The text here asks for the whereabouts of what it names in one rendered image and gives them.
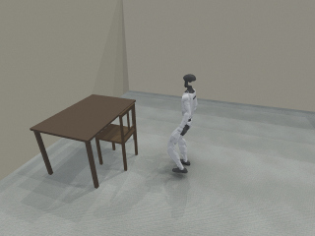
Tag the right robot upper arm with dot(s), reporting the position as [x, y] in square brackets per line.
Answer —
[196, 103]

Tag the left robot upper arm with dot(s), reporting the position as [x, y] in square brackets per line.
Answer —
[186, 103]

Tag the chair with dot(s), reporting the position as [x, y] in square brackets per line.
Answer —
[119, 134]

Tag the table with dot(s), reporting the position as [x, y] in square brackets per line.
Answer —
[81, 122]

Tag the robot left hand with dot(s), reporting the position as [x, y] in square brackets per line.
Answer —
[175, 136]

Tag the humanoid robot head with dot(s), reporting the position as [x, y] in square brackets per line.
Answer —
[188, 79]

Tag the right robot thigh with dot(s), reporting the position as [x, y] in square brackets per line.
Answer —
[181, 141]

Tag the robot left forearm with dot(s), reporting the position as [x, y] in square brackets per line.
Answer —
[184, 121]

